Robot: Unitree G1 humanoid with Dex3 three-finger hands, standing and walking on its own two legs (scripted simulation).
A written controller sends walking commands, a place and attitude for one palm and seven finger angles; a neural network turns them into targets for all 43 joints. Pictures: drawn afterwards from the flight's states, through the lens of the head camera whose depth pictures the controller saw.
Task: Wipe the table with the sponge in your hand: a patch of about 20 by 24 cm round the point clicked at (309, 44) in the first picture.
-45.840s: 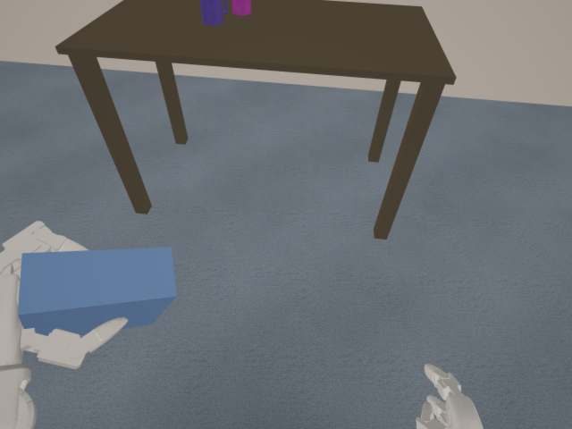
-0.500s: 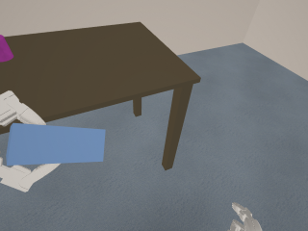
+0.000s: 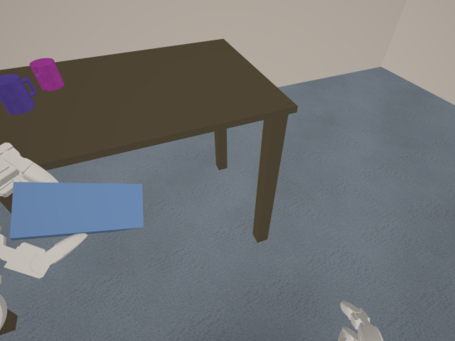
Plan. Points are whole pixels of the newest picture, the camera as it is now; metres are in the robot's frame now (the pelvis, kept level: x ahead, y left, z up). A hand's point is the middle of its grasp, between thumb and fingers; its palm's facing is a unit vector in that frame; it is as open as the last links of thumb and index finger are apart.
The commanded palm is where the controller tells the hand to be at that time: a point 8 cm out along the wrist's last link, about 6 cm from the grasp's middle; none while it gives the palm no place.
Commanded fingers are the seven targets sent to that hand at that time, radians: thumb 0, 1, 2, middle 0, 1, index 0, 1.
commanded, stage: stop stepping back and stand still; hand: left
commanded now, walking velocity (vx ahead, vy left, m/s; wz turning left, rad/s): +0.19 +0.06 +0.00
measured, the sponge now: (94, 212) +0.23 +0.19 +0.20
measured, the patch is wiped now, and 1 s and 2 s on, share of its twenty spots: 1.00 1.00 1.00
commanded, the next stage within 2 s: stand and wait in 0.96 s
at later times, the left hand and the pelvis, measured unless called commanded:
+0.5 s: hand (39, 215) +0.20 +0.22 +0.24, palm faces +0.46 -0.78 -0.42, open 9.5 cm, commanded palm +0.15 +0.28 +0.24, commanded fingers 0.00 0.10 1.30 -1.20 -1.60 -1.20 -1.60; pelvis +0.00 -0.01 -0.01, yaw +3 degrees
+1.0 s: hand (4, 202) +0.22 +0.27 +0.23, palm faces +0.50 -0.78 -0.37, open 9.5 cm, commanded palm +0.16 +0.31 +0.24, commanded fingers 0.00 0.10 1.30 -1.20 -1.60 -1.20 -1.60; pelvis +0.01 +0.02 +0.00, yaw +2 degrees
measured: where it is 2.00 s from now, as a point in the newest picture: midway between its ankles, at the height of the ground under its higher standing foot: outside the picture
